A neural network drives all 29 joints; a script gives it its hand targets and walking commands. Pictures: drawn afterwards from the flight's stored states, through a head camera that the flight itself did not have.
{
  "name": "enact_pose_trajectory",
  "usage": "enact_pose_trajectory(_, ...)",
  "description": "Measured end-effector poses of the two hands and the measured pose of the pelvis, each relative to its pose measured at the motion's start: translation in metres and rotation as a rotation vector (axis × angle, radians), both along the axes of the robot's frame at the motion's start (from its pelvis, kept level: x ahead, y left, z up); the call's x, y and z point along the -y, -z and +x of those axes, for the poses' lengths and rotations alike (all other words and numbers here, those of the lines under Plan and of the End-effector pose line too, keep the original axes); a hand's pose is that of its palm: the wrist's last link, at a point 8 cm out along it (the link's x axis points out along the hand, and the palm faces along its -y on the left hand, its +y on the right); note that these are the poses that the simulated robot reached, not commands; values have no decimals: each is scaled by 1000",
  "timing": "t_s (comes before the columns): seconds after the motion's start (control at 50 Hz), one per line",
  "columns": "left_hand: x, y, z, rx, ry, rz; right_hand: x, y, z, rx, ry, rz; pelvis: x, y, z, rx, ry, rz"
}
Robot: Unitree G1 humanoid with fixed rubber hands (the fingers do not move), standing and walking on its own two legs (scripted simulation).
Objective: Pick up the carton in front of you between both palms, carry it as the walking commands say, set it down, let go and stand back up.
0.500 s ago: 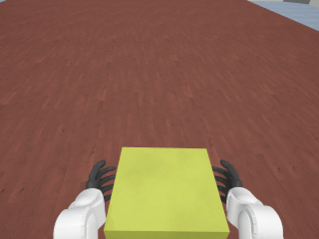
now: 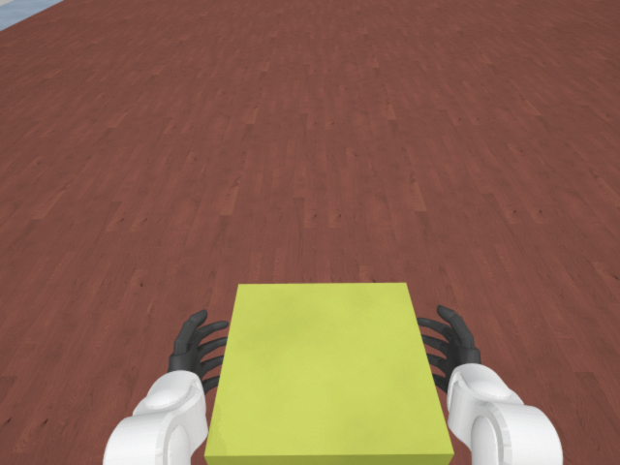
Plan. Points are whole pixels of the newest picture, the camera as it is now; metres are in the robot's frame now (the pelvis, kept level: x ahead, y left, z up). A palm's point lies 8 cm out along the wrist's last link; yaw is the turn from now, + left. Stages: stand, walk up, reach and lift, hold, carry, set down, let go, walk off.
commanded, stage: carry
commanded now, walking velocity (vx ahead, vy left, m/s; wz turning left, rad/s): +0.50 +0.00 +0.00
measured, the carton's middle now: (323, 411) +0.22 +0.00 -0.01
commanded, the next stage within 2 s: none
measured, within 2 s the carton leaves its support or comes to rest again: neither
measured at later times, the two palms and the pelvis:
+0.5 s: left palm (220, 204) +0.55 +0.18 +0.06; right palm (393, 204) +0.53 -0.12 +0.07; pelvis +0.31 +0.04 +0.00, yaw -4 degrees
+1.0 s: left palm (240, 149) +0.70 +0.15 +0.09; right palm (392, 148) +0.69 -0.15 +0.09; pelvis +0.47 +0.01 +0.00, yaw -2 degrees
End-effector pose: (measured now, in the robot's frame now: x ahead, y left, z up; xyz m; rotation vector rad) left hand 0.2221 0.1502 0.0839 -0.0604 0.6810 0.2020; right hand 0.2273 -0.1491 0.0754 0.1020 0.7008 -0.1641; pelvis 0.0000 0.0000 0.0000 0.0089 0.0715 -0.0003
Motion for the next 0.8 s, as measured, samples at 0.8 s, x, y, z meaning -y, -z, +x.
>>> enact_pose_trajectory(0.8, -11, -21, 437, 93, 62, -8, -12, -23, 420, 94, 43, -14, -21, -2, 434, 31, 39, -11)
